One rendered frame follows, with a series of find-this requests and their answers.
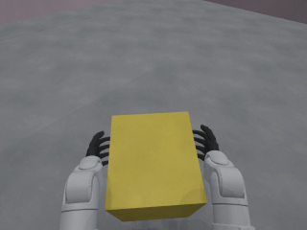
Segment right robot hand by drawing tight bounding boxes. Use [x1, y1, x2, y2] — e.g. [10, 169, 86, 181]
[192, 125, 219, 161]

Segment robot right forearm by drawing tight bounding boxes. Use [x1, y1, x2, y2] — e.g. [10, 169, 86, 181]
[203, 150, 255, 230]

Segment carton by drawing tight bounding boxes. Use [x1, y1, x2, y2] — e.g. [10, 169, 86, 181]
[105, 111, 207, 222]

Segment left robot hand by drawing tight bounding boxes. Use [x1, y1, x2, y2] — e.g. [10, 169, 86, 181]
[85, 131, 110, 166]

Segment robot left forearm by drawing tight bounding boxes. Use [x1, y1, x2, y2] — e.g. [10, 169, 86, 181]
[59, 155, 105, 230]

